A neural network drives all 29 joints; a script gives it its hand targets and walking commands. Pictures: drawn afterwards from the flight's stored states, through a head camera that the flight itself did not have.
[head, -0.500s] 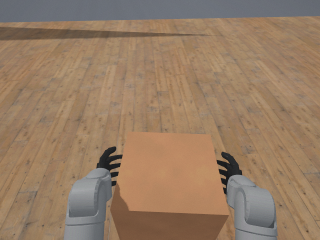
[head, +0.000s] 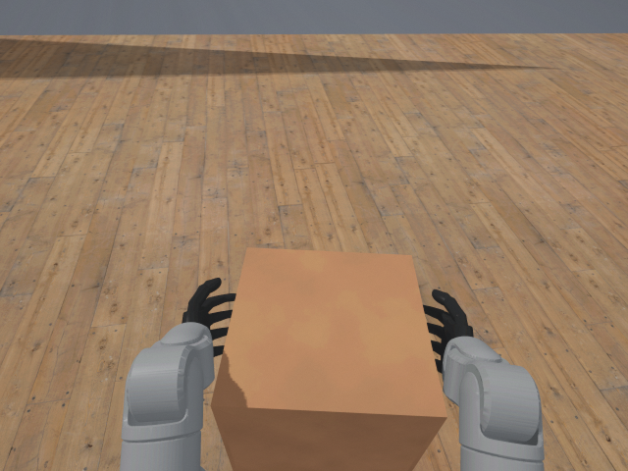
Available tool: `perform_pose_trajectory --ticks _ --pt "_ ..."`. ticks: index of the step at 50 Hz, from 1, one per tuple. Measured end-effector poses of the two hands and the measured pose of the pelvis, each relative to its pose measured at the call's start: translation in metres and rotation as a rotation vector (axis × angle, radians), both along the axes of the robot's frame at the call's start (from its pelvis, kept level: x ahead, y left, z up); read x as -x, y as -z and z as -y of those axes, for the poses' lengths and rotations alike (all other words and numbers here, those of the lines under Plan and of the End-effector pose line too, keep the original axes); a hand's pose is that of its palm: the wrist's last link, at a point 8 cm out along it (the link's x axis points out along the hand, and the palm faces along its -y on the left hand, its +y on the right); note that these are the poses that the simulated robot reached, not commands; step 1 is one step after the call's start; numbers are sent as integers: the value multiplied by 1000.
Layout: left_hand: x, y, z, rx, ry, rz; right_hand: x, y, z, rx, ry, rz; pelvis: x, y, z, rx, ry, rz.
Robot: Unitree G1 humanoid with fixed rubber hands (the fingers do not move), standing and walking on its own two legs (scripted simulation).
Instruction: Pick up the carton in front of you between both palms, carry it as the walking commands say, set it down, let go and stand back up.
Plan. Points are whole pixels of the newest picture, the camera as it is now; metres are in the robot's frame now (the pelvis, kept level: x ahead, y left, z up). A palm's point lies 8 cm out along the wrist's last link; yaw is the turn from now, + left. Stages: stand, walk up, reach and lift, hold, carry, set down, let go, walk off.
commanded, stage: carry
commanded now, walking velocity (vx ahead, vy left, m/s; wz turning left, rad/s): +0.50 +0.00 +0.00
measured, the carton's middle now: (323, 373) +0.26 +0.00 +0.00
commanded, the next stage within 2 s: none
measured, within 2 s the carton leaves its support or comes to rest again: neither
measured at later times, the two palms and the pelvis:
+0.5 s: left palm (248, 185) +0.56 +0.13 +0.07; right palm (415, 187) +0.59 -0.17 +0.06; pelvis +0.32 -0.04 +0.00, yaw +4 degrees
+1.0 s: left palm (251, 106) +0.82 +0.15 +0.09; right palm (387, 112) +0.82 -0.15 +0.09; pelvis +0.56 +0.00 -0.01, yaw +1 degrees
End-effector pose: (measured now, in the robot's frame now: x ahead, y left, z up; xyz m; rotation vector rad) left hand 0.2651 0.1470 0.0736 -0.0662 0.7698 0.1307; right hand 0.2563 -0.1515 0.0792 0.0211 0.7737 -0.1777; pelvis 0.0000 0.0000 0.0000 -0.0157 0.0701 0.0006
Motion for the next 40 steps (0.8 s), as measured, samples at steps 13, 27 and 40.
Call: perform_pose_trajectory --ticks 13,27,40 --pt "-171 -10 20 -43 -45 101 -187 -1 20 -35 -48 101 -181 18 30 -16 -29 17" --pt "-321 -3 17 -58 -100 12 -355 9 16 -37 -114 14 -341 -4 41 -32 -58 -8" --pt "-491 6 -15 8 -56 47 -507 4 -15 5 -46 48 -490 13 -2 -20 -15 19"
